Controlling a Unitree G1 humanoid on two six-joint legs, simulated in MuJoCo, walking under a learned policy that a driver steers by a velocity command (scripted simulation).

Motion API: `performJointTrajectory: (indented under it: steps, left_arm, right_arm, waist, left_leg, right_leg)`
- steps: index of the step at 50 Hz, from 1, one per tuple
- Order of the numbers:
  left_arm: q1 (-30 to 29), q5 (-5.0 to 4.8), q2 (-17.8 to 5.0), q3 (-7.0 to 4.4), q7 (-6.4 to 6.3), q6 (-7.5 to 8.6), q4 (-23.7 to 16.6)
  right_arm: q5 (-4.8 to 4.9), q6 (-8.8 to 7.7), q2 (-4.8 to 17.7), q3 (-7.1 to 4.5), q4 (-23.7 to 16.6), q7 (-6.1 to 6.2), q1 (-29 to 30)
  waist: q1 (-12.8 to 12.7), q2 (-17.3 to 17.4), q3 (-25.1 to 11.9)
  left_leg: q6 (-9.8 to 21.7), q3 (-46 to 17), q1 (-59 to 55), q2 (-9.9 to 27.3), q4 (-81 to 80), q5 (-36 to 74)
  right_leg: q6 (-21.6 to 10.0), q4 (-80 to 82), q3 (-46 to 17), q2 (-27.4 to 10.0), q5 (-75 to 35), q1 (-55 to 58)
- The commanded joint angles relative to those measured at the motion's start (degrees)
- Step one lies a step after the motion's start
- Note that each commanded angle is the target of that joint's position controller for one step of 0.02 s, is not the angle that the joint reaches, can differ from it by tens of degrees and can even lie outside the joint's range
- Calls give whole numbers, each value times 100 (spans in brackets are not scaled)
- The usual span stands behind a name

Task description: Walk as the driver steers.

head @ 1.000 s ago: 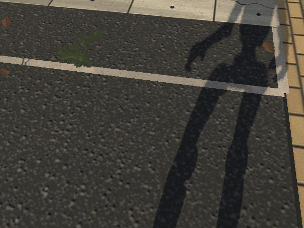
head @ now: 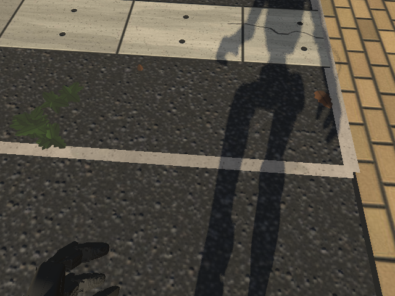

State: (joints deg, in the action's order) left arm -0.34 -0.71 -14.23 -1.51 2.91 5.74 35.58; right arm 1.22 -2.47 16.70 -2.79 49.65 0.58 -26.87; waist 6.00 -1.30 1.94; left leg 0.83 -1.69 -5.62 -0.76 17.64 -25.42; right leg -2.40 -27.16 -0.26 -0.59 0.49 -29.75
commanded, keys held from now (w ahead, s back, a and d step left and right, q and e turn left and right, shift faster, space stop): w+q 1.00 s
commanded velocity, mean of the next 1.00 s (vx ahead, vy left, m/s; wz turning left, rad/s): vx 0.50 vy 0.00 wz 0.53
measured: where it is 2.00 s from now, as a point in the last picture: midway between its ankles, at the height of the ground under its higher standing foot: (34, 175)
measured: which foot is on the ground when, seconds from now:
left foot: down 0.00-0.02, up 0.04-0.50, down 0.52-1.00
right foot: down 0.00-0.52, up 0.54-1.00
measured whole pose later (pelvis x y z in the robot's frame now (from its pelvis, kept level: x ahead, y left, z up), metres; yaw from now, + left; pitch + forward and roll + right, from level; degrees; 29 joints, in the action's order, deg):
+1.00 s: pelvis +0.55 +0.13 +0.01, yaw +33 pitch +2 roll +0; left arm 0.2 -0.2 -16.4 -2.3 1.9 6.4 40.1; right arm 1.4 -1.6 17.6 -4.5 40.8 1.1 -22.2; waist 4.9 -2.4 1.1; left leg 3.8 -12.1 3.3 -6.0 25.6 -23.2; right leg 1.6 -27.1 -4.5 0.3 0.3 -29.0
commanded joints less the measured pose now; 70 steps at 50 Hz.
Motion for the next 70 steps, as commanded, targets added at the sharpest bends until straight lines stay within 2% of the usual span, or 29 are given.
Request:
performJointTrajectory:
  steps: [1,2,3,4,5,6,8,11,17,22,24,26,27,28,29,30,32,36,42,47,50,51,52,53,54,55,57,61,70]
  left_arm:
    - [2441,109,-1567,-586,-182,25,156]
    - [2484,139,-1751,-595,-130,-3,264]
    - [2346,98,-1118,-450,-145,-17,187]
    - [1995,58,-892,-374,-181,-24,229]
    - [1654,70,-814,-341,-185,-17,263]
    - [1404,108,-678,-318,-175,1,305]
    - [1129,152,-569,-322,-176,87,391]
    - [1005,117,-703,-387,-197,180,573]
    - [1228,108,-1041,-476,-291,85,788]
    - [1605,-54,-1320,-574,-304,-125,990]
    - [1532,-120,-1494,-624,-325,-210,979]
    - [1387,-178,-1463,-595,-340,-291,935]
    - [1545,0,-1141,-464,-359,-257,838]
    - [2014,182,-372,-221,-301,-112,515]
    - [1393,-19,-909,-287,-235,76,478]
    - [930,-204,-1139,-347,-201,170,321]
    - [911,29,-1044,-331,-284,236,389]
    - [1059,156,-911,-333,-280,9,445]
    - [-131,113,-605,-183,-217,5,147]
    - [-464,38,-838,-257,-108,123,-3]
    - [206,26,-1036,-388,-120,210,153]
    - [824,87,-1215,-481,-156,244,270]
    - [1734,156,-1529,-558,-209,235,339]
    - [2073,182,-1834,-635,-162,151,551]
    - [1867,39,-1233,-503,-138,124,438]
    - [1639,28,-932,-422,-176,77,385]
    - [1254,114,-764,-350,-208,19,423]
    - [1242,82,-782,-360,-247,94,624]
    - [1544,19,-1240,-455,-295,-41,952]
  right_arm:
    - [-200,-42,592,-75,-585,45,344]
    - [-40,-132,-56,96,-634,4,-622]
    - [115,-170,658,-68,-559,-7,-146]
    - [192,-173,901,-165,-752,-10,473]
    - [130,-172,819,-153,-815,12,733]
    - [45,-143,752,-180,-834,9,832]
    - [90,5,530,-182,-781,-16,569]
    - [43,167,363,-165,-940,4,820]
    - [11,56,221,-76,-1272,-200,1818]
    - [8,72,327,-93,-1686,-355,2476]
    - [-13,112,517,-196,-1744,-368,2235]
    - [13,167,979,-488,-1415,-294,783]
    - [49,238,1501,-688,-1214,-172,-99]
    - [65,161,2030,-714,-1332,-174,275]
    - [27,36,1480,-546,-1545,-241,223]
    - [-28,-58,1181,-453,-1475,-268,381]
    - [-39,-113,907,-368,-1531,-244,1032]
    - [-80,-153,838,-323,-1616,-123,1222]
    - [-19,-75,1009,-378,-1384,46,772]
    - [31,5,949,-386,-1183,72,481]
    - [15,70,880,-381,-1206,88,651]
    - [-12,66,662,-299,-1261,67,701]
    - [-124,57,342,-170,-1383,58,624]
    - [86,13,117,-95,-1537,54,-193]
    - [139,21,754,-197,-1344,79,-76]
    - [90,46,1023,-280,-1411,70,574]
    - [-25,58,889,-296,-1538,53,1081]
    - [53,150,454,-221,-1662,-35,1129]
    - [24,44,212,-81,-2012,-285,2376]
  waist:
    - [-1553,26,-1934]
    - [-991,-1645,-2821]
    - [-1253,-1037,-2286]
    - [-1230,-721,-1329]
    - [-1045,-281,-859]
    - [-868,-242,-550]
    - [-578,-480,-394]
    - [-473,-308,-2]
    - [-814,-38,249]
    - [-979,-49,401]
    - [-729,-236,96]
    - [123,-176,-722]
    - [408,537,-1246]
    - [-394,1903,-1727]
    - [55,1057,-2181]
    - [72,763,-1374]
    - [-403,197,-648]
    - [-686,303,-484]
    - [-272,541,-127]
    - [-188,685,-87]
    - [-583,941,-270]
    - [-893,835,-752]
    - [-1203,135,-1650]
    - [-765,-1951,-2159]
    - [-906,-1152,-1628]
    - [-1056,-642,-932]
    - [-892,-215,-262]
    - [-709,-441,-87]
    - [-1083,-168,201]
  left_leg:
    - [361,-283,2103,616,3367,3215]
    - [87,-387,4053,-211,5165,-824]
    - [88,-801,4548,83,5684,-698]
    - [90,-607,4829,316,5715,-166]
    - [62,-483,4642,556,5539,299]
    - [38,-489,4435,711,5298,587]
    - [-17,-498,3925,899,5119,841]
    - [-134,-482,4188,988,4754,1140]
    - [-98,-43,4229,862,2796,2741]
    - [202,315,4412,682,1993,2219]
    - [429,634,3840,323,1936,1613]
    - [786,872,1817,-245,1562,1688]
    - [1117,-301,86,367,1457,1789]
    - [2157,-3685,-1392,1640,639,423]
    - [2180,-4556,-1554,1939,-109,-160]
    - [1920,-3815,-1035,1838,-218,246]
    - [1628,-2596,439,1383,-157,1631]
    - [1652,-1800,1458,1054,-444,3013]
    - [1205,-1282,1889,580,-399,2382]
    - [1074,-1953,1346,837,153,2007]
    - [898,-2217,1207,804,790,2516]
    - [710,-1981,1441,490,1617,2728]
    - [469,-1472,2240,90,3258,1659]
    - [119,-920,4308,-571,4964,-967]
    - [39,-1056,4936,-80,5632,-710]
    - [1,-872,5066,100,5730,-163]
    - [-44,-696,4780,452,5364,492]
    - [-82,-472,4541,743,4786,791]
    - [-14,170,4358,624,2330,2635]
  right_leg:
    - [-634,-403,-1189,-1188,116,4189]
    - [-1432,292,-3853,-2433,1626,5733]
    - [-1176,828,-3928,-2224,2359,5197]
    - [-961,957,-2935,-2052,2206,4399]
    - [-888,1120,-2320,-1852,1511,3582]
    - [-861,1303,-1811,-1651,1025,2964]
    - [-875,1681,-1136,-1462,670,2302]
    - [-947,2032,-465,-1503,234,1914]
    - [-776,2076,705,-1308,-268,2294]
    - [-593,1654,1002,-1620,-850,3325]
    - [-460,901,1173,-1624,-2627,3568]
    - [-192,-1160,1454,-1323,-3504,3064]
    - [101,-2993,1478,-1043,-1578,1629]
    - [431,-4836,692,193,3352,-782]
    - [327,-5302,-504,125,3390,-1338]
    - [196,-5163,-472,-89,2814,-1745]
    - [161,-4192,-476,-513,2000,-1195]
    - [447,-3312,-390,-569,1450,-538]
    - [681,-899,-275,-125,-465,-202]
    - [484,-118,-471,42,-311,62]
    - [193,179,-330,112,256,944]
    - [-33,217,-462,-141,223,2016]
    - [-381,80,-1501,-1163,600,3591]
    - [-1258,742,-4281,-2276,2069,5116]
    - [-1107,1001,-4408,-2261,3212,4806]
    - [-866,1059,-3428,-2026,2948,4116]
    - [-749,1252,-2215,-1604,1516,2955]
    - [-826,1714,-1064,-1406,552,2392]
    - [-628,1810,578,-1325,-631,2854]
